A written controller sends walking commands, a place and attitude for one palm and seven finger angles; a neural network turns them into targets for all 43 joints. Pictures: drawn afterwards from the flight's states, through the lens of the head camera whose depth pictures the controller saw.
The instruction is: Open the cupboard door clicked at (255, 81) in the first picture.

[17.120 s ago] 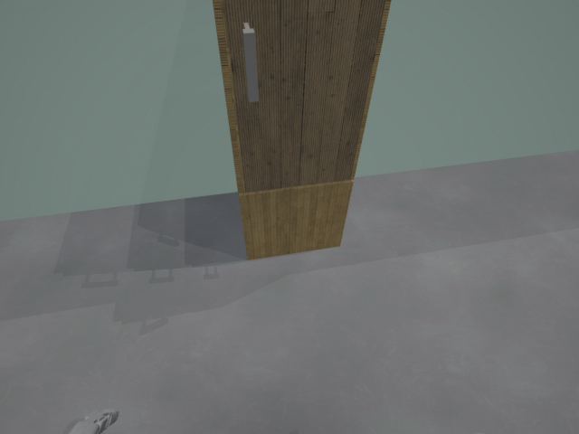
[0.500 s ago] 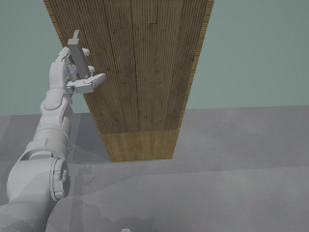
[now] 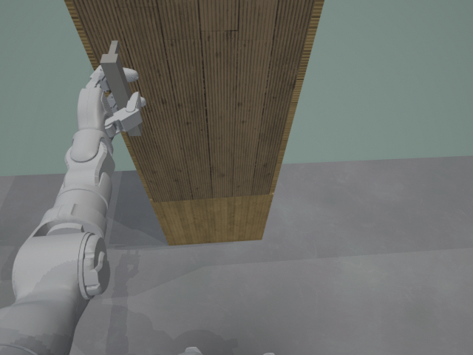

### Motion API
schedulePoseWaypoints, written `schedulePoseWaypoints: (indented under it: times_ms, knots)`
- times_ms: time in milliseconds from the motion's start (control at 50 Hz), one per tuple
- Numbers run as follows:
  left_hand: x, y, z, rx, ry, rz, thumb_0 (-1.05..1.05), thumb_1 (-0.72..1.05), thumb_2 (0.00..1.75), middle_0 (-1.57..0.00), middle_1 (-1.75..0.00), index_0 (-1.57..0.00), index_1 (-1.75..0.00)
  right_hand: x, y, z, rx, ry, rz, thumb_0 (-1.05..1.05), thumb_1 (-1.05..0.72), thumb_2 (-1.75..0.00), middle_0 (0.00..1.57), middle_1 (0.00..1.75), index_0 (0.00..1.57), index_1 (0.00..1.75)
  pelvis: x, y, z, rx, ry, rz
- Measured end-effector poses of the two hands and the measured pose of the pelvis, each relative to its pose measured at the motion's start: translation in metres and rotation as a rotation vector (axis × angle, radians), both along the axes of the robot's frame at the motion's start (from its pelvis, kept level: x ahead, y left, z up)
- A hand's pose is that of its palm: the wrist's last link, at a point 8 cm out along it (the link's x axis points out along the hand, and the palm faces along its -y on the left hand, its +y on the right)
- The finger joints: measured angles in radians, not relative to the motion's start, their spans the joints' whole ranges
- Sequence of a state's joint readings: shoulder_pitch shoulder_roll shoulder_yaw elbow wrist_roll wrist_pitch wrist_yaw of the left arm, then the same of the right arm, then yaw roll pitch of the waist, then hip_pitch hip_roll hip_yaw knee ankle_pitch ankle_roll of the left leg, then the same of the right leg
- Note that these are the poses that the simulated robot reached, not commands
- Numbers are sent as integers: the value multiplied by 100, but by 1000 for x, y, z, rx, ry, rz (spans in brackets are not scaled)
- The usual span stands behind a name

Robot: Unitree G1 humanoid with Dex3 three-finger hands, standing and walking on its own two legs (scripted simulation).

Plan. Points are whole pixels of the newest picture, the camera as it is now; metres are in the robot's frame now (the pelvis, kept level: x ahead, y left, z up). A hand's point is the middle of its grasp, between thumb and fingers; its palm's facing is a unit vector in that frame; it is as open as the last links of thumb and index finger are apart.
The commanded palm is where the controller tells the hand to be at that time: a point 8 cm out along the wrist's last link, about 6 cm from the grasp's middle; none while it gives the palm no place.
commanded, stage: pull the door open along its arc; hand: left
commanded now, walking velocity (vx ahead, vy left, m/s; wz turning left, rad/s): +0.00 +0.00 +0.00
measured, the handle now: (125, 91) +0.55 +0.17 +0.13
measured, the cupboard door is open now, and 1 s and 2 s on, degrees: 1 44 43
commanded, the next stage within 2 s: open thumb and fingers to let go in 0.86 s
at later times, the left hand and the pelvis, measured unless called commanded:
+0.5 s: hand (162, 171) +0.36 +0.09 +0.14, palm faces +0.12 -0.98 +0.13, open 6.6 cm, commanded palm +0.30 +0.15 +0.13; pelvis +0.02 -0.01 +0.01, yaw -1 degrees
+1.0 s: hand (219, 213) +0.29 +0.01 +0.14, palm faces +0.33 -0.94 +0.00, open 7.0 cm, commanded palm +0.24 +0.06 +0.13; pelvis +0.02 -0.06 +0.01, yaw +3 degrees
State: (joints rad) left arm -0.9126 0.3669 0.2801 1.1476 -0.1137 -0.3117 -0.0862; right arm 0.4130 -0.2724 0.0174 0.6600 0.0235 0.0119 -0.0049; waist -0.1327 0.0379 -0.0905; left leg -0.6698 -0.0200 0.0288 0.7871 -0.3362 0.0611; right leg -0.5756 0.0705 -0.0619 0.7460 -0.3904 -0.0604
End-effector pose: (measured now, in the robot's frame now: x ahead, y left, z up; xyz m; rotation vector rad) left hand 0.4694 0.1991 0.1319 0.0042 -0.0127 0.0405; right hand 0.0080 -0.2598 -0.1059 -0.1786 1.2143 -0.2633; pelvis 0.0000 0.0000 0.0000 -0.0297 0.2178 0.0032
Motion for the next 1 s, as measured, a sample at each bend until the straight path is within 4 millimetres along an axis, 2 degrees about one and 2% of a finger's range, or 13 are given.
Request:
schedulePoseWaypoints:
  times_ms: [140, 240, 380, 540, 660, 740, 840, 1000]
  knots:
    - [-10, -1, -1, -1, -11, -15, 0, 71, 76, -35, -135, -33, -134, 9, -1, 3, 9, -42, -17, 1, -91, -90, 20, 30, 21, 30, 6, -1, 3, 5, -13, -19]
    - [-31, -5, -2, -5, -30, -36, 0, 70, 74, -34, -135, -31, -132, 30, -1, 7, 27, -107, -12, 1, -91, -90, 20, 30, 21, 30, 12, -2, 7, 10, -37, -31]
    - [-81, -23, -4, -33, -54, -63, 0, 68, 72, -34, -134, -28, -130, 87, 3, 19, 56, -274, 39, 1, -91, -90, 20, 30, 20, 30, 18, -4, 11, 17, -83, -37]
    - [-150, -71, -4, -147, -39, 121, 4, 65, 69, -31, -133, -32, -126, 168, 23, 44, 105, -470, 182, 2, -91, -90, 20, 30, 20, 30, 17, -10, 14, 29, -135, -23]
    - [-187, -105, 1, -141, 15, 202, 5, 63, 68, -29, -128, -32, -128, 206, 37, 63, 143, -542, 249, 1, -91, -90, 20, 30, 20, 30, 18, -21, 15, 37, -171, -3]
    - [-202, -121, 5, -70, 29, 209, 4, 62, 68, -30, -126, -31, -129, 215, 38, 67, 170, -541, 266, 1, -91, -90, 20, 30, 21, 30, 20, -30, 16, 41, -191, 6]
    - [-216, -135, 7, -32, 46, 196, 4, 62, 69, -29, -121, -29, -128, 213, 29, 61, 197, -511, 259, 1, -91, -90, 20, 30, 21, 30, 23, -42, 16, 45, -211, 12]
    - [-218, -143, 7, -9, 38, 294, 3, 60, 77, -29, -120, -27, -127, 199, 2, 38, 162, -415, 283, 2, -91, -90, 20, 30, 20, 30, 17, -59, 14, 55, -227, 55]
